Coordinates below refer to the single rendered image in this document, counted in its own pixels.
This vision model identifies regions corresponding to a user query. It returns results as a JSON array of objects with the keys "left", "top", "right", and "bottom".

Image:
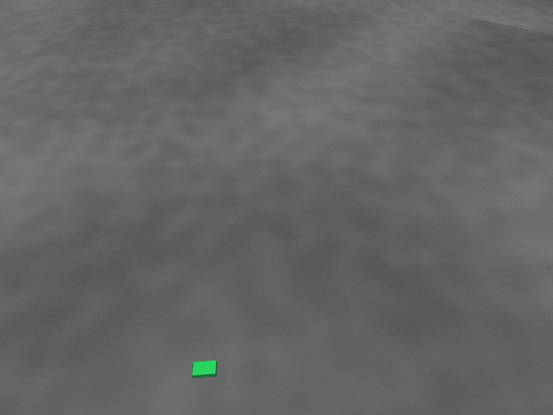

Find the small box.
[{"left": 193, "top": 361, "right": 218, "bottom": 378}]

